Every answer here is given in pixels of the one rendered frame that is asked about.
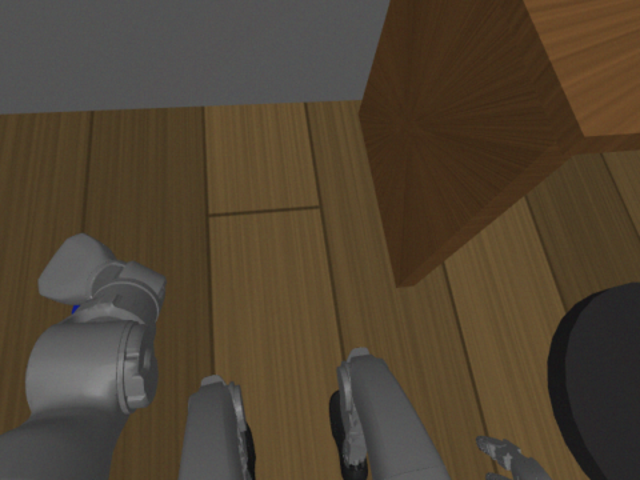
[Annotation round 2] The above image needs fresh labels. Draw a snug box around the right robot hand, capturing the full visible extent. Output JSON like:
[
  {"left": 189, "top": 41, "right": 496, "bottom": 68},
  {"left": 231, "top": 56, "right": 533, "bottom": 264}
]
[{"left": 476, "top": 436, "right": 552, "bottom": 480}]

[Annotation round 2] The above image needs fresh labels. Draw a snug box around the left robot arm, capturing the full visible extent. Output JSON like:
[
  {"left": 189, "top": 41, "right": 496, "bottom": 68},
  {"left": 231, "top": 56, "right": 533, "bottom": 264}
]
[{"left": 0, "top": 260, "right": 167, "bottom": 480}]

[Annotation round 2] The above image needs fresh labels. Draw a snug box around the right robot foot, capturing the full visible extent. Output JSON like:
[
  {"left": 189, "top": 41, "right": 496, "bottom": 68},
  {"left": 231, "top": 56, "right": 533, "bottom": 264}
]
[{"left": 329, "top": 390, "right": 368, "bottom": 480}]

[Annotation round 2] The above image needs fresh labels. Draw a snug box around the desk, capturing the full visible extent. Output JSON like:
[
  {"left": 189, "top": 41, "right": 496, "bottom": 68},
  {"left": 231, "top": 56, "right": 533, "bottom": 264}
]
[{"left": 358, "top": 0, "right": 640, "bottom": 288}]

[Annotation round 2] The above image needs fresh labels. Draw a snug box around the left robot hand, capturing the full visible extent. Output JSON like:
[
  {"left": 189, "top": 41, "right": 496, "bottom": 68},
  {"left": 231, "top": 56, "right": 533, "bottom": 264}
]
[{"left": 38, "top": 233, "right": 117, "bottom": 305}]

